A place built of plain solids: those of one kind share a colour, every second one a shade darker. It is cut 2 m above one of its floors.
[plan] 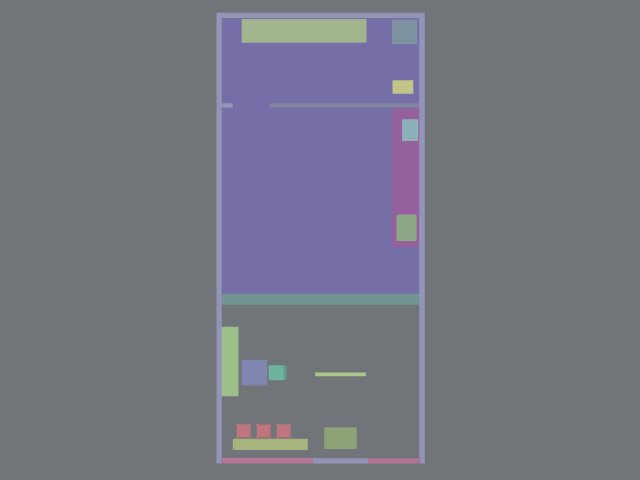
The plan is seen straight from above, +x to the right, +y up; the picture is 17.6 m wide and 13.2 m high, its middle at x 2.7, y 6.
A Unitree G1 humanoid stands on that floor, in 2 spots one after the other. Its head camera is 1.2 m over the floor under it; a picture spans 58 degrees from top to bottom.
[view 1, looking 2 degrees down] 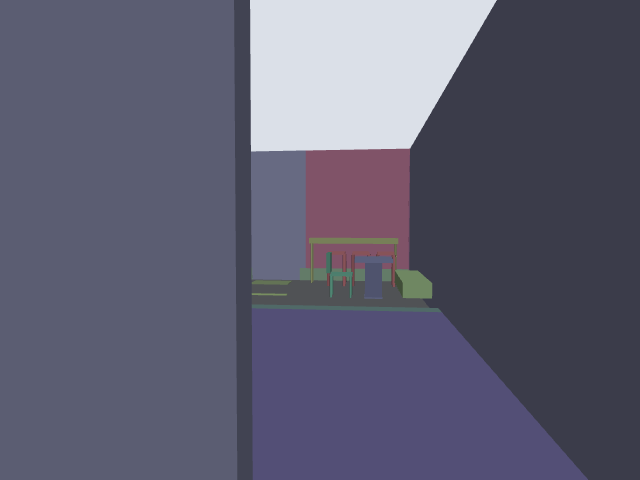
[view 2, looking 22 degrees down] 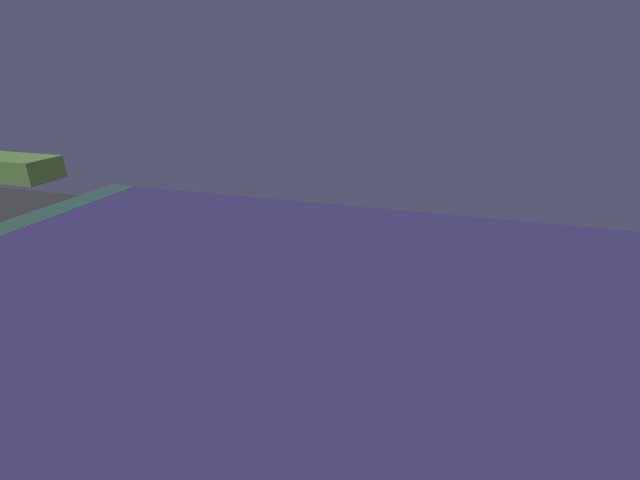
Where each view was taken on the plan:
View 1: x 1.05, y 10.58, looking -84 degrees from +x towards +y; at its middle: console_table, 10.10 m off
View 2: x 3.73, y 7.72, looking -163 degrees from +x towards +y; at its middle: zone_raised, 3.20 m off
